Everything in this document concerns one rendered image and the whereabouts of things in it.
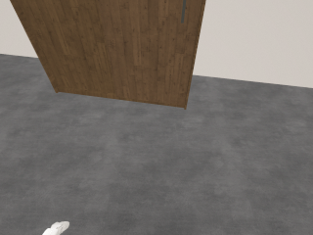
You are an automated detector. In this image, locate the wardrobe door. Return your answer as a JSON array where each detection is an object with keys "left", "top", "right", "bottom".
[
  {"left": 18, "top": 0, "right": 115, "bottom": 94},
  {"left": 98, "top": 0, "right": 202, "bottom": 106}
]

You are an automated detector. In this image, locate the robot left hand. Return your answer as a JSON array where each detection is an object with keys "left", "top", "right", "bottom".
[{"left": 42, "top": 221, "right": 69, "bottom": 235}]

